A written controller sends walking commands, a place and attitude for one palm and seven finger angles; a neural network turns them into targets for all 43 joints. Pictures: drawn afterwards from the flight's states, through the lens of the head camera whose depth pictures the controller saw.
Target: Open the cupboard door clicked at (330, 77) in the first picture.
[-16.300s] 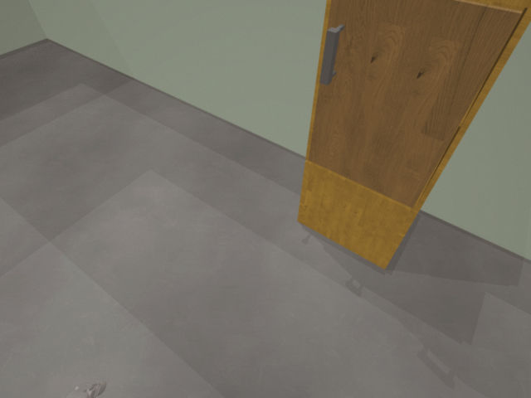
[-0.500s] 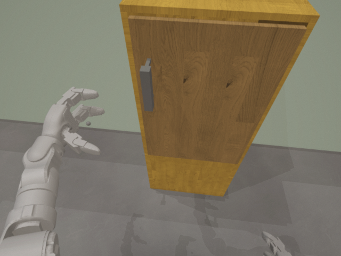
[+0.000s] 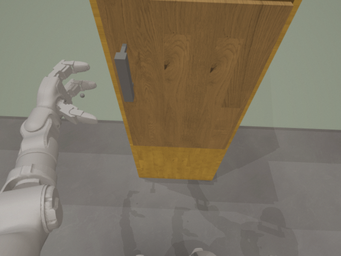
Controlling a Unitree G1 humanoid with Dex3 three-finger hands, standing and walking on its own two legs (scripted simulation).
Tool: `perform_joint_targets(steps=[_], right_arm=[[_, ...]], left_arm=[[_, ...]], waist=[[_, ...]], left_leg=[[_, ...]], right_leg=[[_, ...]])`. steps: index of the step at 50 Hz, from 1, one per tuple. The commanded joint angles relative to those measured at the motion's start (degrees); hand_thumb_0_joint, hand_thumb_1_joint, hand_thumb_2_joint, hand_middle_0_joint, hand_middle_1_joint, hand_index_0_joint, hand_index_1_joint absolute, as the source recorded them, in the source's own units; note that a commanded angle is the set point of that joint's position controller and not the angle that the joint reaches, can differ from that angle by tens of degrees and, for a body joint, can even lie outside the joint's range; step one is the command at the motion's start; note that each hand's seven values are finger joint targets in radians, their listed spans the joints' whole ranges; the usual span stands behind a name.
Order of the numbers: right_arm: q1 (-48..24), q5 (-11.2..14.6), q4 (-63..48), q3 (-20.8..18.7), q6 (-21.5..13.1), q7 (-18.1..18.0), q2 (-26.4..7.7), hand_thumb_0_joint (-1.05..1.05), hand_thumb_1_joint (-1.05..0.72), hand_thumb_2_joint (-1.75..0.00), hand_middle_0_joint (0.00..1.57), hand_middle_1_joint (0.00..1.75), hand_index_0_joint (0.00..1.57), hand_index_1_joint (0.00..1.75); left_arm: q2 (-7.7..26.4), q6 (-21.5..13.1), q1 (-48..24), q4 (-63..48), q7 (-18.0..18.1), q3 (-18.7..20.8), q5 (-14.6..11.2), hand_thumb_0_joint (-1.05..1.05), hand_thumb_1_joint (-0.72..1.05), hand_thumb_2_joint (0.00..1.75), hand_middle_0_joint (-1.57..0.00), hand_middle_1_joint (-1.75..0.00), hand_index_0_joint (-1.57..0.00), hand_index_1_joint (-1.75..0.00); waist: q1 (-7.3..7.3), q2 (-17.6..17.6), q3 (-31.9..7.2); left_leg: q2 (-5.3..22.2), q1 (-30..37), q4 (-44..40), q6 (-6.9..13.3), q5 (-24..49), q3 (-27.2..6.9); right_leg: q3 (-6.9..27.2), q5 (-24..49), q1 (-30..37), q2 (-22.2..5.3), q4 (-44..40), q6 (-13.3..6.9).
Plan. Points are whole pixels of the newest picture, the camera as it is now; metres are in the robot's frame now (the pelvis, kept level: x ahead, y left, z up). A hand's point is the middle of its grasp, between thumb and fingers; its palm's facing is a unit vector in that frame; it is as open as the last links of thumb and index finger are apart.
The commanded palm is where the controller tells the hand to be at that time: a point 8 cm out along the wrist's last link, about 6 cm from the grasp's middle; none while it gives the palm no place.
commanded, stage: move the hooked fingers beside the handle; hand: left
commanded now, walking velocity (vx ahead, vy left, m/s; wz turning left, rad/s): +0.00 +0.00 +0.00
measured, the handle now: (126, 73) +0.54 +0.10 +0.11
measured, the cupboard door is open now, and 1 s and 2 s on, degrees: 0 0 0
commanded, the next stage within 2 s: slide the fingers in behind the handle in 1.14 s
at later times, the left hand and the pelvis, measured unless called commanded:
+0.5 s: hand (100, 77) +0.52 +0.17 +0.12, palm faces -0.07 -1.00 +0.02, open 14.0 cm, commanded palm +0.48 +0.23 +0.11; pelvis +0.00 +0.00 -0.01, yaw -2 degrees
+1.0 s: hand (98, 82) +0.50 +0.17 +0.11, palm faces -0.07 -1.00 +0.02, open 14.0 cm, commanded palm +0.48 +0.23 +0.11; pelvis +0.01 +0.01 -0.01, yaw +0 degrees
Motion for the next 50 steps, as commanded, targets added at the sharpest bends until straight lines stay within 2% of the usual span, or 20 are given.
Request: perform_joint_targets(steps=[1,3,5,7,8,10,11,15,19,23,26,28,34,37,39,40,42,46,48,50], right_arm=[[4.31,0.21,-4.96,-3.34,-1.22,-0.56,-8.51,0.00,-0.90,-0.90,0.20,0.30,0.20,0.30],[5.09,0.06,-4.58,-3.34,-0.87,-0.37,-8.56,0.00,-0.90,-0.90,0.20,0.30,0.20,0.30],[5.80,-0.06,-4.29,-3.39,-0.60,-0.30,-8.55,0.00,-0.90,-0.90,0.20,0.30,0.20,0.30],[6.29,-0.11,-3.73,-3.44,-0.40,-0.23,-8.61,0.00,-0.90,-0.90,0.20,0.30,0.20,0.30],[6.98,-0.20,-3.30,-3.46,-0.34,-0.19,-8.92,0.00,-0.90,-0.90,0.20,0.30,0.20,0.30],[7.83,-0.50,-3.20,-3.51,-0.26,-0.07,-8.99,0.00,-0.90,-0.90,0.20,0.30,0.20,0.30],[8.08,-0.56,-3.08,-3.50,-0.20,0.19,-8.79,0.00,-0.90,-0.90,0.20,0.30,0.20,0.30],[9.60,-0.98,-2.45,-3.40,0.10,0.48,-9.21,0.00,-0.90,-0.90,0.20,0.30,0.20,0.30],[10.90,-1.31,-3.05,-3.39,0.65,0.83,-9.46,0.00,-0.90,-0.90,0.20,0.30,0.20,0.30],[11.51,-1.61,-5.02,-3.39,1.72,1.21,-9.56,0.00,-0.90,-0.90,0.20,0.30,0.20,0.30],[11.23,-1.36,-6.11,-3.70,2.58,1.41,-9.24,0.00,-0.90,-0.90,0.20,0.30,0.20,0.30],[10.82,-1.21,-6.43,-3.87,3.08,1.38,-9.17,0.00,-0.90,-0.90,0.20,0.30,0.20,0.30],[10.15,-0.87,-4.84,-4.04,3.23,0.99,-8.88,0.00,-0.90,-0.90,0.20,0.30,0.20,0.30],[9.97,-1.13,-3.72,-4.20,2.55,1.12,-8.45,0.00,-0.90,-0.90,0.20,0.30,0.20,0.30],[10.09,-1.14,-3.24,-4.22,2.39,1.19,-8.74,0.00,-0.90,-0.90,0.20,0.30,0.20,0.30],[9.83,-1.08,-3.23,-3.90,2.32,1.12,-8.63,0.00,-0.90,-0.90,0.20,0.30,0.20,0.30],[9.44,-1.06,-2.79,-3.69,2.38,1.15,-8.72,0.00,-0.90,-0.90,0.20,0.30,0.20,0.30],[9.39,-1.49,-3.49,-3.62,2.02,1.33,-8.98,0.00,-0.90,-0.90,0.20,0.30,0.20,0.30],[9.19,-1.49,-3.80,-3.49,1.92,1.44,-8.73,0.00,-0.90,-0.90,0.20,0.30,0.20,0.30],[9.39,-1.49,-4.42,-3.40,2.06,1.48,-8.90,0.00,-0.90,-0.90,0.20,0.30,0.20,0.30]], left_arm=[[15.82,-4.99,-27.36,-10.69,-0.47,3.05,-1.01,0.00,-0.50,0.30,-0.30,-1.20,-0.30,-1.20],[15.79,-4.84,-27.77,-8.64,-0.30,3.11,-0.43,0.00,-0.50,0.30,-0.30,-1.20,-0.30,-1.20],[14.76,-5.08,-31.17,-8.35,0.16,2.04,-0.26,0.00,-0.50,0.30,-0.30,-1.20,-0.30,-1.20],[13.52,-4.95,-33.67,-6.68,0.62,0.57,0.42,0.00,-0.50,0.30,-0.30,-1.20,-0.30,-1.20],[15.92,-5.16,-35.10,-6.05,1.21,2.21,0.80,0.00,-0.50,0.30,-0.30,-1.20,-0.30,-1.20],[16.20,-5.47,-36.36,-5.00,2.12,2.72,1.32,0.00,-0.50,0.30,-0.30,-1.20,-0.30,-1.20],[15.57,-5.89,-37.76,-5.81,2.39,1.68,1.77,0.00,-0.50,0.30,-0.30,-1.20,-0.30,-1.20],[16.18,-5.95,-40.48,-0.99,3.96,2.41,2.72,0.00,-0.50,0.30,-0.30,-1.20,-0.30,-1.20],[19.44,-5.72,-39.22,1.55,4.68,4.36,4.45,0.00,-0.50,0.30,-0.30,-1.20,-0.30,-1.20],[23.58,-6.37,-34.05,0.00,3.93,8.46,4.41,0.00,-0.50,0.30,-0.30,-1.20,-0.30,-1.20],[20.27,-6.74,-32.35,-3.69,2.61,6.41,3.46,0.00,-0.50,0.30,-0.30,-1.20,-0.30,-1.20],[20.57,-6.82,-31.80,-6.82,2.07,6.78,2.73,0.00,-0.50,0.30,-0.30,-1.20,-0.30,-1.20],[15.16,-5.83,-33.65,-8.11,1.79,2.69,1.49,0.00,-0.50,0.30,-0.30,-1.20,-0.30,-1.20],[10.92,-6.46,-36.48,-10.11,2.84,-0.46,1.48,0.00,-0.50,0.30,-0.30,-1.20,-0.30,-1.20],[11.87,-6.10,-34.72,-7.26,3.47,0.96,1.26,0.00,-0.50,0.30,-0.30,-1.20,-0.30,-1.20],[10.80,-5.96,-35.16,-6.05,3.58,-0.06,1.29,0.00,-0.50,0.30,-0.30,-1.20,-0.30,-1.20],[10.33,-5.49,-37.14,-3.48,4.43,-1.21,2.40,0.00,-0.50,0.30,-0.30,-1.20,-0.30,-1.20],[14.71,-6.57,-39.01,-3.89,6.26,2.34,3.46,0.00,-0.50,0.30,-0.30,-1.20,-0.30,-1.20],[13.73,-6.95,-40.11,-3.74,6.30,1.36,3.61,0.00,-0.50,0.30,-0.30,-1.20,-0.30,-1.20],[15.04,-7.35,-37.64,-2.85,5.93,2.41,3.83,0.00,-0.50,0.30,-0.30,-1.20,-0.30,-1.20]], waist=[[-0.41,0.24,-22.79],[-0.41,1.91,-22.41],[-1.62,0.31,-22.01],[-2.71,2.32,-21.45],[-2.58,1.70,-21.39],[-2.85,1.95,-22.78],[-3.05,4.60,-24.26],[-4.49,1.04,-22.28],[-3.90,1.37,-24.72],[-1.37,1.96,-29.10],[-1.46,2.58,-29.34],[-1.12,3.46,-29.61],[-3.01,4.12,-24.31],[-3.91,7.51,-26.19],[-3.51,2.86,-24.85],[-3.88,4.49,-23.21],[-4.83,2.93,-20.26],[-3.57,3.70,-24.76],[-4.29,2.57,-25.28],[-3.30,3.37,-26.70]], left_leg=[[0.56,4.90,-4.31,0.67,16.11,-0.50],[0.55,4.87,-4.04,0.51,15.45,-0.64],[0.59,4.39,-3.74,0.72,15.53,-0.85],[0.67,4.56,-3.45,0.60,14.26,-0.81],[0.78,4.04,-3.41,0.57,13.52,-1.22],[0.73,4.49,-2.87,0.61,14.59,-1.44],[0.80,5.79,-2.80,0.32,15.58,-1.65],[0.91,3.25,-1.90,0.68,13.90,-1.89],[0.89,1.52,-1.14,0.64,14.65,-1.38],[0.85,1.11,-0.57,0.59,18.85,-0.49],[1.09,3.15,-0.68,0.60,21.27,-0.28],[1.17,4.12,-0.91,0.63,21.61,-0.10],[1.55,6.39,-1.67,0.51,18.98,-1.05],[1.87,12.41,-1.09,-0.19,22.78,-2.25],[1.78,9.92,-1.26,-0.09,21.50,-2.30],[1.55,9.15,-1.29,-0.04,20.96,-2.10],[1.55,7.23,-1.61,-0.01,17.41,-2.63],[1.23,7.61,-0.89,-0.20,18.36,-2.90],[1.17,6.82,-0.43,-0.06,18.99,-2.50],[1.04,6.44,0.05,-0.04,20.56,-2.19]], right_leg=[[1.96,18.06,14.75,-1.16,-3.03,0.26],[1.74,16.85,13.17,-1.04,-2.89,0.11],[1.57,16.74,12.55,-0.81,-2.72,0.23],[1.64,15.21,9.99,-0.86,-2.92,0.39],[1.64,14.16,9.67,-0.76,-2.77,0.33],[1.50,14.48,9.30,-0.59,-2.23,0.18],[1.44,14.80,8.55,-0.64,-1.92,0.20],[1.33,13.27,6.74,-0.28,-1.75,0.35],[1.72,14.86,7.93,-0.34,-0.98,0.46],[1.94,20.16,12.47,-0.15,0.25,0.30],[1.48,22.16,12.18,0.19,0.24,0.31],[1.60,22.66,12.92,0.23,-0.09,0.24],[0.63,17.87,7.47,0.33,-1.47,0.22],[-0.08,17.18,3.76,0.40,-1.30,0.03],[-0.12,17.15,5.10,0.42,-1.39,0.08],[-0.21,16.74,4.38,0.30,-1.27,-0.06],[-0.30,13.91,2.26,0.12,-1.32,0.06],[0.15,14.53,4.05,-0.05,-0.16,-0.15],[0.44,16.16,4.99,-0.05,0.08,0.13],[0.54,17.68,6.32,0.03,0.75,-0.12]])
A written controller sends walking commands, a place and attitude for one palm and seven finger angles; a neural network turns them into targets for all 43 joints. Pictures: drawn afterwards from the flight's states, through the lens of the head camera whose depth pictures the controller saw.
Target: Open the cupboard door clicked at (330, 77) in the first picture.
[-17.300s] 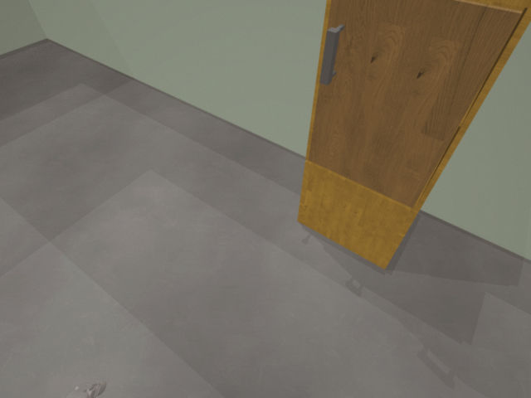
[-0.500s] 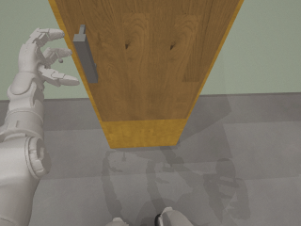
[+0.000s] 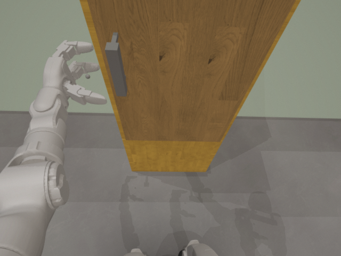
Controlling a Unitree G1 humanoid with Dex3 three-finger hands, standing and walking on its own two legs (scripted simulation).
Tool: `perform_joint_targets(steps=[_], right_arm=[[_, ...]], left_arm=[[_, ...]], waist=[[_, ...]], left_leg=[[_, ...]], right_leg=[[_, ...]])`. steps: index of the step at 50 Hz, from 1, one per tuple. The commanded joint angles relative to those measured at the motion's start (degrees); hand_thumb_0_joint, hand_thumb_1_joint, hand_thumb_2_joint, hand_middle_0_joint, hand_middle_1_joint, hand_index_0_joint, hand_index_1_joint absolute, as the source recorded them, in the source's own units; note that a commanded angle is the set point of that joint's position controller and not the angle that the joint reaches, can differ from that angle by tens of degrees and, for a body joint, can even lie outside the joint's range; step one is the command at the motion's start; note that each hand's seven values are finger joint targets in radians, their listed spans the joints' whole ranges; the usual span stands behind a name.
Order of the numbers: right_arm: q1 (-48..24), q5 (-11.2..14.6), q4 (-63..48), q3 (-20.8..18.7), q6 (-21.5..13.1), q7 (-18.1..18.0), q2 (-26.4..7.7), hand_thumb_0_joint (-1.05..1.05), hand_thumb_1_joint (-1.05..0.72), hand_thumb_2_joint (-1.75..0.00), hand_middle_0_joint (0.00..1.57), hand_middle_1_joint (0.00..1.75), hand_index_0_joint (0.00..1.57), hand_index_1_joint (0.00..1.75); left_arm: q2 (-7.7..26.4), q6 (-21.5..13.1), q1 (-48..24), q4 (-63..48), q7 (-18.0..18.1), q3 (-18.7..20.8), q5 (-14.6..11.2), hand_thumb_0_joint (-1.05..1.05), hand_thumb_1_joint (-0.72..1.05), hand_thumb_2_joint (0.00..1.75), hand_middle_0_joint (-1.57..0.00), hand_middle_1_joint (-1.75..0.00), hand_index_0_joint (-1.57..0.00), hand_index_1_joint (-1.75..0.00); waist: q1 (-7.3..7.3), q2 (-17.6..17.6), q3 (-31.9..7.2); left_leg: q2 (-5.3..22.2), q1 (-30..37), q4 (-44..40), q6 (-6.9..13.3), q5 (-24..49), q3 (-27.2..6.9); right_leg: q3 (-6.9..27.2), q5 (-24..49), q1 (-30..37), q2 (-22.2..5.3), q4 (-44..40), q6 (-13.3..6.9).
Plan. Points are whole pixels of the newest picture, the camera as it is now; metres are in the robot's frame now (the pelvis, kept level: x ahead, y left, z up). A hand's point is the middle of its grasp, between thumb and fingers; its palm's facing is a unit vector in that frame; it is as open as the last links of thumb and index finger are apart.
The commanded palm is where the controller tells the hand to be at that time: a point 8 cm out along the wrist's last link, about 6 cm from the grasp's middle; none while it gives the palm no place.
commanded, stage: move the hooked fingers beside the handle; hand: left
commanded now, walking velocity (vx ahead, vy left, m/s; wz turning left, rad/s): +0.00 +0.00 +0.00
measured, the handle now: (118, 65) +0.53 +0.10 +0.12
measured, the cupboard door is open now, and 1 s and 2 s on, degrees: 0 0 0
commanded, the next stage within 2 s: slide the fingers in behind the handle in 0.14 s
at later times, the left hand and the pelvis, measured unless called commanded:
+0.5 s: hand (93, 77) +0.50 +0.15 +0.12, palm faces -0.07 -1.00 +0.02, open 14.0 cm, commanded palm +0.47 +0.20 +0.12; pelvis +0.00 +0.00 +0.00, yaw +0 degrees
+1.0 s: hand (100, 79) +0.49 +0.13 +0.12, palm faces -0.03 -1.00 +0.00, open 14.3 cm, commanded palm +0.47 +0.16 +0.12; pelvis +0.00 -0.01 +0.00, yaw +1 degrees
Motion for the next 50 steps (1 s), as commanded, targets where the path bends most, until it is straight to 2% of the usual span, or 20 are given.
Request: perform_joint_targets(steps=[1,3,7,10,11,16,19,21,23,24,26,28,31,33,35,38,39,44,46,50], right_arm=[[9.72,0.21,-3.06,-3.27,-0.51,-0.69,-9.45,0.00,-0.90,-0.90,0.20,0.30,0.20,0.30],[9.59,0.27,-3.57,-3.38,-0.23,-0.48,-9.35,0.00,-0.90,-0.90,0.20,0.30,0.20,0.30],[9.76,0.39,-4.04,-3.54,0.27,-0.50,-9.21,0.00,-0.90,-0.90,0.20,0.30,0.20,0.30],[10.03,0.50,-3.60,-3.50,0.57,-0.88,-9.41,0.00,-0.90,-0.90,0.20,0.30,0.20,0.30],[10.20,0.40,-3.38,-3.59,0.56,-0.92,-9.47,0.00,-0.90,-0.90,0.20,0.30,0.20,0.30],[10.11,0.36,-2.78,-3.72,0.07,-0.78,-8.98,0.00,-0.90,-0.90,0.20,0.30,0.20,0.30],[10.54,0.29,-2.32,-3.80,-0.01,-0.73,-9.39,0.00,-0.90,-0.90,0.20,0.30,0.20,0.30],[10.42,0.26,-2.25,-3.64,-0.10,-0.83,-9.23,0.00,-0.90,-0.90,0.20,0.30,0.20,0.30],[10.29,0.18,-2.53,-3.72,-0.21,-0.66,-9.05,0.00,-0.90,-0.90,0.20,0.30,0.20,0.30],[10.23,0.12,-2.62,-3.64,-0.32,-0.53,-8.94,0.00,-0.90,-0.90,0.20,0.30,0.20,0.30],[10.45,0.01,-2.75,-3.87,-0.43,-0.36,-8.94,0.00,-0.90,-0.90,0.20,0.30,0.20,0.30],[10.08,0.00,-2.84,-3.89,-0.51,-0.07,-8.60,0.00,-0.90,-0.90,0.20,0.30,0.20,0.30],[10.09,0.10,-3.16,-3.89,-0.28,0.00,-8.81,0.00,-0.90,-0.90,0.20,0.30,0.20,0.30],[9.51,0.19,-3.12,-3.96,-0.38,0.12,-8.38,0.00,-0.90,-0.90,0.20,0.30,0.20,0.30],[9.72,0.25,-2.82,-3.90,-0.32,-0.15,-8.73,0.00,-0.90,-0.90,0.20,0.30,0.20,0.30],[9.39,0.11,-2.36,-3.92,-0.90,0.03,-8.26,0.00,-0.90,-0.90,0.20,0.30,0.20,0.30],[9.43,0.08,-2.26,-4.01,-1.03,0.10,-8.42,0.00,-0.90,-0.90,0.20,0.30,0.20,0.30],[9.21,0.06,-1.43,-4.11,-1.56,0.37,-8.20,0.00,-0.90,-0.90,0.20,0.30,0.20,0.30],[9.32,-0.07,-1.19,-4.33,-1.76,0.40,-8.36,0.00,-0.90,-0.90,0.20,0.30,0.20,0.30],[9.08,-0.06,-0.88,-4.27,-2.21,0.76,-8.06,0.00,-0.90,-0.90,0.20,0.30,0.20,0.30]], left_arm=[[16.19,-4.92,-27.15,-12.62,-0.26,2.93,-0.39,0.00,-0.50,0.30,-0.30,-1.20,-0.30,-1.20],[15.06,-4.69,-25.50,-12.60,-0.75,2.37,-0.41,0.00,-0.50,0.30,-0.30,-1.20,-0.30,-1.20],[13.32,-3.99,-23.94,-13.96,-1.66,1.79,-1.79,0.00,-0.50,0.30,-0.30,-1.20,-0.30,-1.20],[14.57,-3.55,-25.49,-13.46,-1.71,2.33,-1.79,0.00,-0.50,0.30,-0.30,-1.20,-0.30,-1.20],[16.07,-3.87,-26.00,-14.67,-1.54,3.30,-1.55,0.00,-0.50,0.30,-0.30,-1.20,-0.30,-1.20],[11.72,-4.77,-25.00,-15.90,-1.57,0.58,-2.31,0.00,-0.50,0.30,-0.30,-1.20,-0.30,-1.20],[12.89,-3.80,-24.40,-13.88,-0.92,1.77,-2.11,0.00,-0.50,0.30,-0.30,-1.20,-0.30,-1.20],[13.67,-3.94,-26.60,-14.66,-0.28,1.68,-1.51,0.00,-0.50,0.30,-0.30,-1.20,-0.30,-1.20],[12.47,-4.05,-25.03,-13.97,0.34,1.30,-1.30,0.00,-0.50,0.30,-0.30,-1.20,-0.30,-1.20],[11.88,-4.40,-26.73,-15.47,0.62,0.56,-1.22,0.00,-0.50,0.30,-0.30,-1.20,-0.30,-1.20],[12.94,-5.15,-26.66,-16.98,1.27,1.82,-1.12,0.00,-0.50,0.30,-0.30,-1.20,-0.30,-1.20],[9.56,-4.91,-25.00,-16.24,1.47,-0.11,-1.35,0.00,-0.50,0.30,-0.30,-1.20,-0.30,-1.20],[10.98,-4.87,-24.37,-16.62,1.97,0.78,-1.03,0.00,-0.50,0.30,-0.30,-1.20,-0.30,-1.20],[7.13,-4.86,-25.11,-16.84,2.00,-2.12,-0.97,0.00,-0.50,0.30,-0.30,-1.20,-0.30,-1.20],[8.45,-4.73,-25.77,-15.41,2.42,-0.86,-1.52,0.00,-0.50,0.30,-0.30,-1.20,-0.30,-1.20],[5.14,-5.06,-28.13,-16.51,3.08,-3.56,-1.07,0.00,-0.50,0.30,-0.30,-1.20,-0.30,-1.20],[6.02,-5.13,-26.86,-16.20,3.33,-2.63,-0.94,0.00,-0.50,0.30,-0.30,-1.20,-0.30,-1.20],[1.35,-5.50,-30.21,-16.46,3.76,-7.04,-0.62,0.00,-0.50,0.30,-0.30,-1.20,-0.30,-1.20],[1.62,-5.96,-30.72,-17.85,4.33,-6.69,-0.69,0.00,-0.50,0.30,-0.30,-1.20,-0.30,-1.20],[-3.87,-6.11,-31.53,-18.72,4.67,-10.86,-1.13,0.00,-0.50,0.30,-0.30,-1.20,-0.30,-1.20]], waist=[[-0.53,3.36,-25.17],[0.03,4.69,-25.47],[-0.17,2.48,-25.65],[-0.81,1.82,-22.51],[-0.32,3.00,-24.01],[-0.82,3.52,-24.67],[-0.64,1.83,-22.92],[-0.99,3.64,-23.09],[-0.72,2.51,-22.69],[-0.91,4.23,-23.21],[-0.30,4.29,-26.29],[-0.45,3.90,-25.32],[-0.08,1.81,-24.97],[-0.90,3.26,-23.62],[-1.01,0.76,-22.23],[-1.63,2.15,-22.92],[-1.09,2.75,-23.56],[-2.60,3.75,-22.71],[-2.36,4.13,-25.28],[-2.91,4.57,-24.45]], left_leg=[[1.26,13.21,-4.39,-0.88,23.28,-2.34],[1.29,14.13,-4.30,-1.05,24.21,-2.18],[1.39,13.86,-4.36,-0.64,25.35,-1.56],[1.13,11.19,-4.78,-0.20,21.32,-1.32],[1.22,11.99,-4.98,-0.36,21.55,-1.50],[1.35,14.37,-4.86,-0.54,22.32,-1.75],[1.19,11.99,-5.48,-0.36,19.04,-1.65],[1.12,12.25,-5.49,-0.40,19.47,-1.76],[1.11,11.76,-5.37,-0.36,18.87,-1.48],[1.00,12.28,-5.49,-0.49,19.22,-1.52],[1.08,13.94,-4.92,-0.61,21.77,-1.69],[1.12,14.26,-4.93,-0.70,22.39,-1.35],[1.01,12.45,-5.18,-0.47,22.37,-1.22],[1.07,13.98,-5.11,-0.56,21.54,-1.15],[0.90,12.05,-5.45,-0.34,19.29,-1.24],[0.83,13.66,-5.39,-0.47,18.75,-1.47],[0.82,13.87,-5.26,-0.57,18.77,-1.52],[0.97,15.69,-5.06,-0.85,18.77,-2.29],[1.06,17.71,-4.60,-1.03,21.05,-2.79],[1.00,19.16,-4.65,-1.26,22.43,-3.29]], right_leg=[[0.68,19.49,12.23,-0.01,-2.20,-0.69],[0.60,19.66,11.87,0.07,-2.19,-0.79],[0.68,21.86,13.51,0.25,-2.78,-0.46],[0.74,19.80,13.39,0.24,-3.33,-0.58],[0.89,19.78,13.65,0.14,-3.28,-0.58],[0.53,19.25,12.36,0.37,-3.61,-0.60],[0.56,17.34,12.61,0.25,-3.99,-0.62],[0.65,17.46,12.29,0.08,-3.80,-0.63],[0.67,17.20,12.41,0.11,-3.92,-0.62],[0.72,17.44,12.39,0.08,-3.75,-0.64],[0.70,19.19,13.21,0.19,-3.08,-0.69],[0.53,19.81,12.84,0.26,-3.28,-0.60],[0.71,21.09,14.79,0.22,-3.04,-0.59],[0.49,19.87,12.55,0.27,-3.52,-0.61],[0.49,18.43,13.40,0.25,-3.81,-0.66],[0.52,17.72,11.77,0.17,-3.81,-0.58],[0.56,17.47,11.72,0.15,-3.76,-0.69],[0.11,16.24,8.70,0.13,-3.66,-0.73],[-0.06,17.03,8.51,0.17,-3.18,-0.76],[-0.65,16.91,7.35,0.19,-3.16,-0.95]])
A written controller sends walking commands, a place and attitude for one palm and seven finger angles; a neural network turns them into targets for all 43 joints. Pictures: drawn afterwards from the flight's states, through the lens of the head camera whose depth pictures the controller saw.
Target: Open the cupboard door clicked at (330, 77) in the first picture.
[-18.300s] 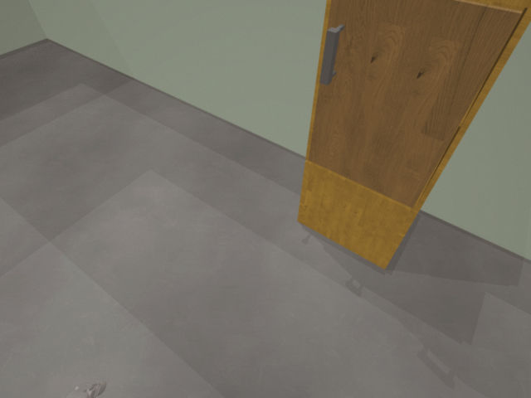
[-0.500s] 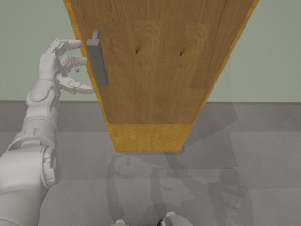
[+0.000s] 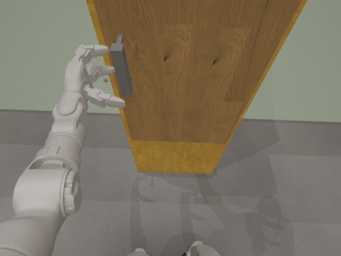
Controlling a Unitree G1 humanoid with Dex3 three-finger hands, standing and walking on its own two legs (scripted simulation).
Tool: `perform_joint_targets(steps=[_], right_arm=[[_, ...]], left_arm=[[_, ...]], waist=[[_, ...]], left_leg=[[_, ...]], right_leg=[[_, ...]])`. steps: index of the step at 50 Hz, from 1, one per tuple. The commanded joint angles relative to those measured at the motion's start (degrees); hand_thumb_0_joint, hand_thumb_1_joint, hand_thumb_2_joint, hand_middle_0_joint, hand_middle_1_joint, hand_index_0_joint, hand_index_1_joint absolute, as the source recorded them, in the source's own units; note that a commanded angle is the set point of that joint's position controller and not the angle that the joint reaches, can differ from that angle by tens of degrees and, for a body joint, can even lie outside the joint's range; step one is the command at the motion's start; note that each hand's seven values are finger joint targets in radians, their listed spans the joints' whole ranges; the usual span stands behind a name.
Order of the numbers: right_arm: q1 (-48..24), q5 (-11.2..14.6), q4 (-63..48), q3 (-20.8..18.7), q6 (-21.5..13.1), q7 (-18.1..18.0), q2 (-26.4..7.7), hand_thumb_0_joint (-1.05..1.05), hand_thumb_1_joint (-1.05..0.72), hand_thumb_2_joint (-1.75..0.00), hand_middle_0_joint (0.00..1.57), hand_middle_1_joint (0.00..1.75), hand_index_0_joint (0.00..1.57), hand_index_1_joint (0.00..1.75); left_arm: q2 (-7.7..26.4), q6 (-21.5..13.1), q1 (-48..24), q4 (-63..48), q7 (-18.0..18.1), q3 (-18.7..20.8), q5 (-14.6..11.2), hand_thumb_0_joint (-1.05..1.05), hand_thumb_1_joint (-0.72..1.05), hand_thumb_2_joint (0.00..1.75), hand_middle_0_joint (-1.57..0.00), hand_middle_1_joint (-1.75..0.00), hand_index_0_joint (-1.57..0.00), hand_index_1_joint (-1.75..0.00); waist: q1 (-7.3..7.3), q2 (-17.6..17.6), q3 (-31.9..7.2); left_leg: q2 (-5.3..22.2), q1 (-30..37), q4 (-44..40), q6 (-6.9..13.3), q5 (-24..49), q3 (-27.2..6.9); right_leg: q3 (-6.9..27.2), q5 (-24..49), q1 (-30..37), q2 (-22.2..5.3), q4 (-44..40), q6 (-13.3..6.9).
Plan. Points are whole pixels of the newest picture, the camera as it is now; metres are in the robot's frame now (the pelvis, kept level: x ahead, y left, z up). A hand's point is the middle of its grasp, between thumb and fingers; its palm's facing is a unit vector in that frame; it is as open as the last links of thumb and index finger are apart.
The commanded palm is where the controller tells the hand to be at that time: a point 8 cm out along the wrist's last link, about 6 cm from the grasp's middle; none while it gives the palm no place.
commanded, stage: slide the fingers in behind the handle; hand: left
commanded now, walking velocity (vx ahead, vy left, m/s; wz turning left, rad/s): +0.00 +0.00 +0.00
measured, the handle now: (123, 66) +0.54 +0.09 +0.12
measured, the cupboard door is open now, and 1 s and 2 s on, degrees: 0 0 3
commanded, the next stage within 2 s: close the thumb around the handle in 0.84 s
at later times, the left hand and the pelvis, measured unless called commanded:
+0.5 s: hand (130, 80) +0.49 +0.08 +0.12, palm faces -0.10 -0.99 +0.00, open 14.0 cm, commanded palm +0.47 +0.13 +0.12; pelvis +0.00 -0.01 +0.00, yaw +0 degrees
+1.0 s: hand (129, 79) +0.49 +0.08 +0.12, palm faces -0.09 -1.00 +0.00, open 13.6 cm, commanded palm +0.47 +0.14 +0.12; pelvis -0.01 -0.01 +0.00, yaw -2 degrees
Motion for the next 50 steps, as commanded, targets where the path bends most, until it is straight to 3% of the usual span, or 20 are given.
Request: perform_joint_targets(steps=[1,4,6,7,9,10,14,16,17,19,22,24,26,30,32,36,44,47,49,50], right_arm=[[6.62,0.24,-2.86,-3.41,-1.66,-0.55,-8.78,0.00,-0.90,-0.90,0.20,0.30,0.20,0.30],[6.60,0.24,-2.26,-3.33,-1.85,-0.53,-8.82,0.00,-0.90,-0.90,0.20,0.30,0.20,0.30],[6.11,0.26,-2.32,-3.12,-2.02,-0.61,-8.75,0.00,-0.90,-0.90,0.20,0.30,0.20,0.30],[6.35,0.24,-1.93,-3.08,-2.02,-0.78,-8.86,0.00,-0.90,-0.90,0.20,0.30,0.20,0.30],[6.49,-0.02,-2.39,-3.11,-2.17,-0.68,-8.79,0.00,-0.90,-0.90,0.20,0.30,0.20,0.30],[6.47,-0.21,-2.94,-2.99,-2.29,-0.55,-8.67,0.00,-0.90,-0.90,0.20,0.30,0.20,0.30],[5.98,-0.02,-3.42,-2.93,-1.96,-0.27,-8.24,0.00,-0.90,-0.90,0.20,0.30,0.20,0.30],[6.20,0.00,-3.64,-3.07,-1.92,-0.35,-8.40,0.00,-0.90,-0.90,0.20,0.30,0.20,0.30],[5.75,0.09,-3.85,-3.08,-2.01,-0.27,-8.05,0.00,-0.90,-0.90,0.20,0.30,0.20,0.30],[5.85,0.01,-3.59,-3.19,-2.17,-0.15,-7.91,0.00,-0.90,-0.90,0.20,0.30,0.20,0.30],[5.97,0.16,-3.47,-3.06,-1.93,-0.34,-8.18,0.00,-0.90,-0.90,0.20,0.30,0.20,0.30],[6.38,0.07,-3.30,-2.93,-1.62,-0.53,-8.42,0.00,-0.90,-0.90,0.20,0.30,0.20,0.30],[6.29,-0.20,-4.04,-2.85,-1.61,-0.52,-8.17,0.00,-0.90,-0.90,0.20,0.30,0.20,0.30],[6.28,-0.10,-4.48,-2.98,-1.43,-0.36,-7.85,0.00,-0.90,-0.90,0.20,0.30,0.20,0.30],[6.31,0.02,-4.51,-3.09,-1.29,-0.56,-8.38,0.00,-0.90,-0.90,0.20,0.30,0.20,0.30],[6.25,0.19,-4.64,-2.86,-1.37,-0.77,-8.14,0.00,-0.90,-0.90,0.20,0.30,0.20,0.30],[6.63,0.26,-4.55,-2.94,-1.46,-1.03,-8.66,0.00,-0.90,-0.90,0.20,0.30,0.20,0.30],[6.58,0.32,-4.87,-2.83,-1.46,-1.00,-8.41,0.00,-0.90,-0.90,0.20,0.30,0.20,0.30],[6.71,0.32,-5.08,-3.05,-1.43,-0.96,-8.64,0.00,-0.90,-0.90,0.20,0.30,0.20,0.30],[6.71,0.29,-5.18,-2.94,-1.42,-0.97,-8.56,0.00,-0.90,-0.90,0.20,0.30,0.20,0.30]], left_arm=[[1.92,-4.69,-33.05,-15.80,-1.76,-5.01,0.75,0.00,-0.50,0.30,-0.30,-1.20,-0.30,-1.20],[0.73,-4.17,-33.49,-14.01,-0.98,-5.71,0.63,0.00,-0.50,0.30,-0.30,-1.20,-0.30,-1.20],[0.58,-4.04,-34.39,-13.72,-0.36,-5.52,0.54,0.00,-0.50,0.30,-0.30,-1.20,-0.30,-1.20],[2.87,-3.73,-34.48,-12.19,0.40,-3.01,0.32,0.00,-0.50,0.30,-0.30,-1.20,-0.30,-1.20],[5.55,-3.95,-33.14,-12.59,1.85,0.17,0.42,0.00,-0.50,0.30,-0.30,-1.20,-0.30,-1.20],[5.58,-4.76,-33.09,-14.27,2.29,-0.43,1.21,0.00,-0.50,0.30,-0.30,-1.20,-0.30,-1.20],[4.06,-5.13,-31.75,-12.23,2.37,-2.12,2.60,0.00,-0.50,0.30,-0.30,-1.20,-0.30,-1.20],[5.40,-5.60,-32.68,-13.70,2.43,-0.91,2.28,0.00,-0.50,0.30,-0.30,-1.20,-0.30,-1.20],[2.51,-5.51,-32.17,-13.82,2.10,-3.22,2.24,0.00,-0.50,0.30,-0.30,-1.20,-0.30,-1.20],[1.13,-5.67,-32.75,-15.28,2.11,-3.95,1.72,0.00,-0.50,0.30,-0.30,-1.20,-0.30,-1.20],[2.40,-4.41,-29.94,-11.37,2.70,-1.59,0.88,0.00,-0.50,0.30,-0.30,-1.20,-0.30,-1.20],[6.06,-3.57,-30.52,-9.73,3.65,0.96,1.75,0.00,-0.50,0.30,-0.30,-1.20,-0.30,-1.20],[9.01,-4.46,-30.71,-11.75,4.84,3.22,2.90,0.00,-0.50,0.30,-0.30,-1.20,-0.30,-1.20],[5.42,-5.40,-30.41,-11.72,4.65,0.17,3.20,0.00,-0.50,0.30,-0.30,-1.20,-0.30,-1.20],[8.16,-5.19,-30.30,-11.43,4.30,2.23,2.87,0.00,-0.50,0.30,-0.30,-1.20,-0.30,-1.20],[7.75,-4.96,-30.85,-11.36,3.54,1.55,2.67,0.00,-0.50,0.30,-0.30,-1.20,-0.30,-1.20],[10.79,-4.61,-30.52,-9.94,3.05,3.90,2.32,0.00,-0.50,0.30,-0.30,-1.20,-0.30,-1.20],[11.02,-4.87,-28.90,-10.22,2.73,4.23,2.41,0.00,-0.50,0.30,-0.30,-1.20,-0.30,-1.20],[11.90,-4.91,-28.47,-10.62,2.71,5.13,2.23,0.00,-0.39,0.35,-0.31,-1.21,-0.31,-1.21],[11.37,-5.15,-28.80,-11.56,2.61,4.59,2.10,0.00,-0.33,0.37,-0.31,-1.22,-0.31,-1.22]], waist=[[-4.25,3.47,-25.11],[-4.87,0.49,-22.54],[-4.53,2.29,-22.57],[-4.23,0.22,-21.74],[-2.98,-0.93,-24.12],[-2.76,0.78,-25.21],[-3.40,-1.30,-22.58],[-3.04,-0.17,-24.86],[-3.36,0.99,-25.16],[-3.33,1.21,-25.52],[-2.86,-2.45,-22.72],[-2.84,-3.68,-20.83],[-1.82,-1.06,-23.67],[-3.02,-3.14,-22.21],[-2.58,-3.40,-23.27],[-2.69,-1.05,-23.63],[-3.01,-4.15,-22.36],[-2.15,-1.21,-23.35],[-2.04,-2.96,-23.43],[-2.16,-1.50,-24.04]], left_leg=[[1.31,19.29,-4.34,-0.66,21.88,-2.37],[1.12,16.92,-5.11,-0.46,18.74,-2.29],[0.87,17.13,-5.29,-0.54,17.53,-2.37],[0.78,15.47,-5.46,-0.44,16.78,-2.29],[0.42,14.00,-5.63,-0.26,17.56,-1.63],[0.27,14.71,-5.38,-0.14,19.08,-1.33],[0.21,11.92,-5.38,0.11,16.23,-0.55],[0.21,13.05,-5.36,0.03,17.39,-0.72],[0.28,14.53,-5.27,-0.09,17.92,-0.63],[0.34,15.49,-5.08,-0.15,18.66,-0.60],[0.17,11.62,-5.88,0.00,15.89,-0.18],[0.02,8.20,-6.28,0.33,13.43,0.29],[-0.34,8.57,-6.01,0.45,14.72,0.82],[-0.16,8.99,-5.93,0.59,14.42,0.77],[-0.10,7.95,-6.18,0.52,12.75,1.06],[-0.29,8.02,-6.09,0.57,12.31,1.37],[-0.24,5.06,-6.30,0.83,10.02,1.80],[-0.28,5.90,-6.20,0.63,11.37,1.93],[-0.23,5.58,-6.20,0.74,11.43,1.93],[-0.30,6.36,-6.19,0.75,12.46,1.95]], right_leg=[[0.38,17.27,6.69,0.50,-3.66,-0.25],[0.25,16.01,7.08,0.44,-4.29,-0.14],[0.35,14.79,6.59,0.36,-4.32,-0.30],[0.44,14.82,7.66,0.35,-4.37,-0.31],[0.81,16.81,10.93,0.20,-4.04,-0.23],[0.98,18.14,11.26,0.18,-3.66,-0.23],[1.45,17.76,11.78,0.17,-4.08,-0.06],[1.48,18.60,12.60,0.21,-3.66,-0.16],[1.33,18.64,11.61,0.22,-3.79,-0.16],[1.29,19.23,11.61,0.34,-3.93,-0.16],[1.31,18.13,13.00,0.33,-4.58,0.05],[1.87,17.10,14.04,0.08,-4.89,0.23],[2.45,18.62,15.83,-0.16,-4.35,0.18],[2.10,18.32,14.78,0.11,-4.58,0.25],[2.59,17.50,16.11,-0.03,-4.80,0.32],[2.98,17.35,16.10,-0.10,-5.10,0.32],[3.64,15.82,17.44,-0.27,-5.91,0.73],[3.46,16.98,17.63,-0.24,-5.35,0.41],[3.58,17.15,18.22,-0.15,-5.49,0.53],[3.49,18.06,18.24,-0.10,-5.18,0.40]])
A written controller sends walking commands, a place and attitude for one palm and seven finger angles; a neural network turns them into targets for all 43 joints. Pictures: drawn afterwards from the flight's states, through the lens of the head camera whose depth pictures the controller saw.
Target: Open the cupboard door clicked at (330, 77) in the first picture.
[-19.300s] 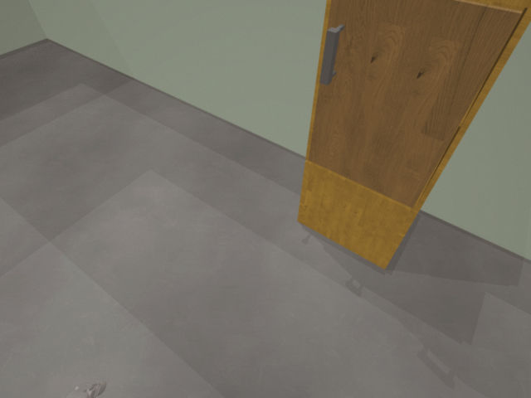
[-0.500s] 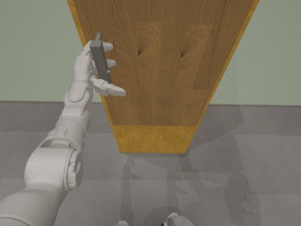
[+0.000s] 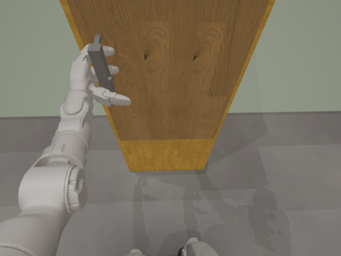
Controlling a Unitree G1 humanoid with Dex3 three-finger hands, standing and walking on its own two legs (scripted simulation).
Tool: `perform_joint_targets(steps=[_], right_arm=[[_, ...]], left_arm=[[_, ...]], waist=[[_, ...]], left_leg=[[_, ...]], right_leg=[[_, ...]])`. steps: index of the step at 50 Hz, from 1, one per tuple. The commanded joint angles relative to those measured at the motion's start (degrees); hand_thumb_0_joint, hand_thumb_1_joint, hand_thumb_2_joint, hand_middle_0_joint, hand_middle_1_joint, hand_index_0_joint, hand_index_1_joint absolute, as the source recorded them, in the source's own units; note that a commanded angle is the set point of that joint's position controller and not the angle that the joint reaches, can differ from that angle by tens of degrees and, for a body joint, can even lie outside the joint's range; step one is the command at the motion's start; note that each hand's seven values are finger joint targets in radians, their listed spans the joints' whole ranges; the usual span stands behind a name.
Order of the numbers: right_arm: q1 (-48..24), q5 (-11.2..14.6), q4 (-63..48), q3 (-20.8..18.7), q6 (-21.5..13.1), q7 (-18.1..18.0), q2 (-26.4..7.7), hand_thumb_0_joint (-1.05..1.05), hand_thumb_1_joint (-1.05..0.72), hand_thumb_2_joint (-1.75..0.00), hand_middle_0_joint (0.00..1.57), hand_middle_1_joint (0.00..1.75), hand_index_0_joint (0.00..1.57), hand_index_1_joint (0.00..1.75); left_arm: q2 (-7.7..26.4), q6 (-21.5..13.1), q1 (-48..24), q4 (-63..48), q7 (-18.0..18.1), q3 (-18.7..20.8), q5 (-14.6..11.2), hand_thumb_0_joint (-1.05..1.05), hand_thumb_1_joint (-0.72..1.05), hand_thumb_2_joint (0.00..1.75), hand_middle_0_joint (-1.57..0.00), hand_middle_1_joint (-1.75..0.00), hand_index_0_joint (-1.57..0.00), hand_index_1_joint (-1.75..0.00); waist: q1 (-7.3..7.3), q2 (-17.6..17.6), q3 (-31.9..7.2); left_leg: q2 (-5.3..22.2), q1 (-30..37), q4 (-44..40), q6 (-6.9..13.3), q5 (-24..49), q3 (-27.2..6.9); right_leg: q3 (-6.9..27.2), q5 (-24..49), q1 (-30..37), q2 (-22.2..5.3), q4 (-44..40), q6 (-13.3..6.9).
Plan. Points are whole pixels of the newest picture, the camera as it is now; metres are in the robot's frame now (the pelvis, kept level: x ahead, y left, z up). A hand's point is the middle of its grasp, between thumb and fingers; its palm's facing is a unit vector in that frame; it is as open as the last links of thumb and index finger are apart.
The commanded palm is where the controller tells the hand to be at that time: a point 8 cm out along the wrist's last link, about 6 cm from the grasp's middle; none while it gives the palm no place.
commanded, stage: close the thumb around the handle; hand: left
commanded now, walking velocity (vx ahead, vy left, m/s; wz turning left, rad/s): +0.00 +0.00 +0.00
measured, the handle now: (104, 66) +0.54 +0.12 +0.11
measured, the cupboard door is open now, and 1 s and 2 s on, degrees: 0 3 39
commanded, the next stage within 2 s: pull the door open along its arc in 0.64 s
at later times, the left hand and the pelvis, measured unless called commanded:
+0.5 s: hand (108, 79) +0.50 +0.11 +0.11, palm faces -0.07 -1.00 +0.00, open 6.5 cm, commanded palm +0.47 +0.16 +0.12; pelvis +0.01 +0.01 +0.00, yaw +0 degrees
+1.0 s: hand (112, 85) +0.48 +0.10 +0.11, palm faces -0.05 -1.00 +0.01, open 5.8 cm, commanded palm +0.42 +0.15 +0.12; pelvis +0.01 +0.00 +0.01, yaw -1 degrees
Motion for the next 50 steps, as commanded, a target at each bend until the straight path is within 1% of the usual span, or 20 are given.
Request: perform_joint_targets(steps=[1,4,7,12,16,17,20,22,26,29,30,32,33,34,35,37,38,44,47,50], right_arm=[[6.62,0.29,-4.39,-2.96,-1.27,-0.71,-8.17,0.00,-0.90,-0.90,0.20,0.30,0.20,0.30],[6.40,0.36,-4.43,-2.92,-1.10,-0.61,-8.18,0.00,-0.90,-0.90,0.20,0.30,0.20,0.30],[6.58,0.29,-4.35,-3.21,-1.35,-0.52,-8.04,0.00,-0.90,-0.90,0.20,0.30,0.20,0.30],[6.65,0.35,-3.73,-3.31,-1.17,-0.43,-8.25,0.00,-0.90,-0.90,0.20,0.30,0.20,0.30],[6.50,0.17,-3.63,-3.40,-1.21,-0.24,-8.14,0.00,-0.90,-0.90,0.20,0.30,0.20,0.30],[6.42,0.21,-3.45,-3.31,-1.14,-0.17,-7.99,0.00,-0.90,-0.90,0.20,0.30,0.20,0.30],[6.68,0.02,-3.40,-3.21,-1.13,-0.28,-8.41,0.00,-0.90,-0.90,0.20,0.30,0.20,0.30],[6.46,-0.13,-3.27,-3.22,-1.17,-0.19,-8.18,0.00,-0.90,-0.90,0.20,0.30,0.20,0.30],[6.32,-0.30,-3.58,-3.41,-1.18,0.05,-7.91,0.00,-0.90,-0.90,0.20,0.30,0.20,0.30],[6.33,-0.30,-3.80,-3.32,-0.71,0.06,-8.01,0.00,-0.90,-0.90,0.20,0.30,0.20,0.30],[6.36,-0.37,-4.07,-3.23,-0.63,-0.05,-8.04,0.00,-0.90,-0.90,0.20,0.30,0.20,0.30],[6.07,-0.34,-4.09,-3.22,-0.49,0.02,-7.78,0.00,-0.90,-0.90,0.20,0.30,0.20,0.30],[6.27,-0.28,-4.10,-3.30,-0.30,-0.07,-7.90,0.00,-0.90,-0.90,0.20,0.30,0.20,0.30],[6.08,-0.32,-4.35,-3.33,-0.28,-0.11,-7.93,0.00,-0.90,-0.90,0.20,0.30,0.20,0.30],[6.28,-0.25,-4.48,-3.40,-0.16,-0.23,-7.87,0.00,-0.90,-0.90,0.20,0.30,0.20,0.30],[5.81,-0.18,-4.50,-3.24,-0.22,-0.19,-7.47,0.00,-0.90,-0.90,0.20,0.30,0.20,0.30],[5.70,-0.14,-4.50,-3.19,-0.30,-0.03,-7.22,0.00,-0.90,-0.90,0.20,0.30,0.20,0.30],[4.75,0.11,-5.85,-3.63,-0.55,0.42,-7.27,0.00,-0.90,-0.90,0.20,0.30,0.20,0.30],[3.42,0.55,-7.13,-3.70,-0.37,0.55,-6.99,0.00,-0.90,-0.90,0.20,0.30,0.20,0.30],[1.45,0.97,-9.16,-3.77,-0.32,0.72,-6.66,0.00,-0.90,-0.90,0.20,0.30,0.20,0.30]], left_arm=[[14.18,-4.06,-26.31,-13.57,0.41,3.02,-0.88,0.00,-0.28,0.40,-0.32,-1.22,-0.32,-1.22],[13.11,-3.74,-26.58,-12.99,0.18,1.48,-0.60,0.00,-0.11,0.47,-0.33,-1.24,-0.33,-1.24],[11.64,-4.65,-27.65,-16.15,-0.14,0.70,-0.93,0.00,0.06,0.54,-0.34,-1.26,-0.34,-1.26],[9.44,-3.64,-25.64,-14.07,-0.42,-0.37,-1.72,0.00,0.34,0.66,-0.36,-1.29,-0.36,-1.29],[8.04,-3.95,-26.64,-16.38,0.19,-1.43,-1.49,0.00,0.56,0.76,-0.38,-1.31,-0.38,-1.31],[6.26,-3.69,-26.64,-15.11,0.26,-3.03,-1.35,0.00,0.62,0.78,-0.38,-1.32,-0.38,-1.32],[8.28,-3.52,-27.30,-13.78,1.37,-0.94,-1.40,0.00,0.79,0.85,-0.39,-1.34,-0.39,-1.34],[8.42,-3.96,-28.50,-14.72,1.79,-1.22,-0.54,0.00,0.90,0.90,-0.40,-1.35,-0.40,-1.35],[7.43,-4.90,-28.00,-16.82,2.36,-1.56,-0.46,0.00,0.90,0.90,-0.40,-1.35,-0.40,-1.35],[9.91,-4.13,-25.58,-15.37,3.10,0.97,-0.42,0.00,0.90,0.90,-0.40,-1.35,-0.40,-1.35],[9.41,-4.04,-25.24,-14.87,3.26,0.53,-0.11,0.00,0.90,0.90,-0.40,-1.35,-0.40,-1.35],[8.70,-4.03,-26.40,-15.94,3.24,-0.24,0.15,0.00,0.90,0.90,-0.40,-1.35,-0.40,-1.35],[10.30,-3.83,-24.77,-14.82,3.32,1.21,0.24,0.00,0.90,0.90,-0.40,-1.35,-0.40,-1.35],[10.08,-3.98,-25.82,-16.64,3.15,0.74,0.03,0.00,0.90,0.90,-0.40,-1.35,-0.40,-1.35],[11.03,-4.18,-25.14,-16.89,3.05,1.41,0.27,0.00,0.90,0.90,-0.40,-1.35,-0.40,-1.35],[9.25,-4.03,-25.20,-17.03,2.66,0.15,0.01,0.00,0.90,0.90,-0.40,-1.35,-0.40,-1.35],[6.32,-3.99,-26.14,-17.52,2.55,-2.18,-0.39,0.00,0.90,0.90,-0.40,-1.35,-0.40,-1.35],[5.84,-3.77,-17.06,-22.87,2.19,-1.45,-1.45,0.00,0.90,0.90,-0.40,-1.35,-0.40,-1.35],[4.20,-2.59,-8.27,-25.67,1.61,-2.08,-2.26,0.00,0.90,0.90,-0.40,-1.35,-0.40,-1.35],[2.97,-1.64,0.08,-33.55,1.34,-2.99,-2.71,0.00,0.90,0.90,-0.40,-1.35,-0.40,-1.35]], waist=[[0.42,-1.64,-25.14],[-0.45,-2.25,-22.84],[0.13,1.28,-26.20],[-0.35,-0.96,-23.72],[-0.04,1.29,-24.55],[-0.68,0.58,-22.94],[-0.56,-1.74,-21.63],[-0.31,0.33,-23.02],[0.01,1.23,-26.19],[0.96,-1.95,-25.02],[0.54,-2.71,-24.25],[0.48,-0.96,-24.11],[0.96,-3.18,-23.85],[0.47,-2.42,-24.85],[1.17,-1.99,-25.93],[0.78,-0.60,-24.95],[0.12,-0.99,-24.38],[2.72,-0.62,-27.43],[3.93,-3.44,-25.23],[5.92,-2.17,-25.56]], left_leg=[[-1.06,6.03,-4.65,1.24,11.67,0.27],[-0.93,5.26,-4.80,1.26,10.26,0.35],[-0.84,9.69,-4.43,0.92,13.57,-0.22],[-0.49,10.21,-4.61,0.85,14.15,-0.66],[-0.37,13.14,-4.58,0.49,16.13,-1.45],[-0.18,13.15,-4.68,0.38,15.80,-1.67],[-0.37,10.97,-5.03,0.65,14.02,-1.61],[-0.37,11.84,-4.82,0.36,14.91,-1.90],[-0.22,14.51,-4.07,0.14,18.75,-1.93],[-0.45,11.19,-4.52,0.33,17.58,-1.30],[-0.51,10.87,-4.57,0.62,17.54,-1.17],[-0.61,10.91,-4.59,0.54,17.16,-0.89],[-0.56,9.85,-4.71,0.60,16.87,-0.89],[-0.60,10.21,-4.67,0.74,16.85,-0.57],[-0.67,10.79,-4.55,0.71,17.91,-0.64],[-0.61,11.10,-4.58,0.60,17.54,-0.38],[-0.57,11.38,-4.74,0.53,17.35,-0.60],[-0.63,12.81,-5.04,0.53,19.58,0.02],[-0.66,10.88,-5.89,0.89,19.33,0.97],[-0.82,11.75,-6.87,1.00,20.75,1.45]], right_leg=[[1.71,16.93,18.95,-1.03,-4.61,1.09],[1.70,15.60,17.96,-1.03,-5.05,1.21],[1.10,17.18,16.89,-0.83,-4.23,0.74],[0.45,16.53,14.82,-0.62,-4.69,0.80],[-0.12,16.39,12.96,-0.58,-4.13,0.46],[-0.42,15.60,11.67,-0.50,-4.20,0.49],[-0.31,14.45,12.26,-0.48,-4.38,0.61],[-0.32,14.86,12.06,-0.69,-3.73,0.47],[-0.41,17.33,12.33,-0.56,-3.04,0.47],[-0.20,18.25,15.21,-0.58,-3.24,0.60],[-0.20,18.42,15.09,-0.53,-3.39,0.65],[0.07,18.65,15.08,-0.67,-3.49,0.70],[0.03,18.85,16.28,-0.66,-3.53,0.68],[0.30,19.41,16.73,-0.66,-3.70,0.81],[0.40,20.20,17.57,-0.66,-3.38,0.60],[0.38,20.12,16.70,-0.70,-3.74,0.72],[0.12,19.80,16.24,-0.58,-3.88,0.72],[0.24,22.34,19.63,-0.50,-3.94,0.41],[0.32,24.21,22.50,-0.56,-4.58,0.54],[0.31,25.98,25.66,-0.89,-4.65,0.22]])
